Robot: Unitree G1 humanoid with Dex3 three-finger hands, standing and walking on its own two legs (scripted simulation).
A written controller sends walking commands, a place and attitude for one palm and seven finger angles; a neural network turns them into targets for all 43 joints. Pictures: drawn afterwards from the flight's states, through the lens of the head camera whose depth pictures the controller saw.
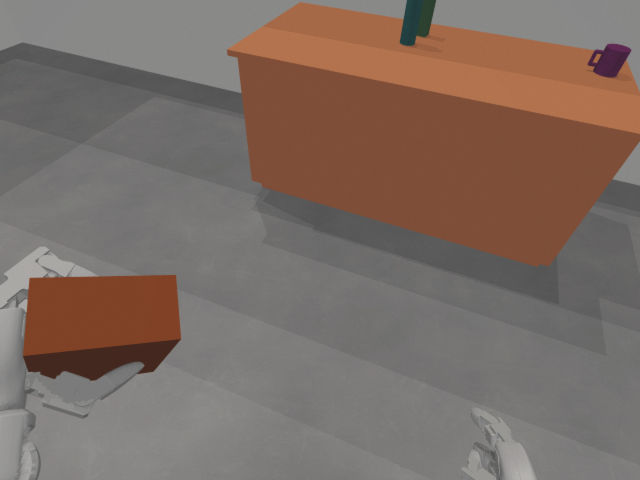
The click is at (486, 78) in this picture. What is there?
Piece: table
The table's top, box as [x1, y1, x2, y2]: [227, 2, 639, 140]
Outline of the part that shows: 227,49 227,54 232,56 639,140 639,91 626,60 615,77 600,76 592,71 594,67 587,65 587,62 594,50 436,24 431,24 428,35 425,37 416,36 415,43 411,46 406,46 399,43 403,19 302,2 296,4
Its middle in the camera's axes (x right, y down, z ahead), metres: +0.42 -0.69 +1.45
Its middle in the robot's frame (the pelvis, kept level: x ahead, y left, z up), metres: +1.56 -0.33 -0.08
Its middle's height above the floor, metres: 0.69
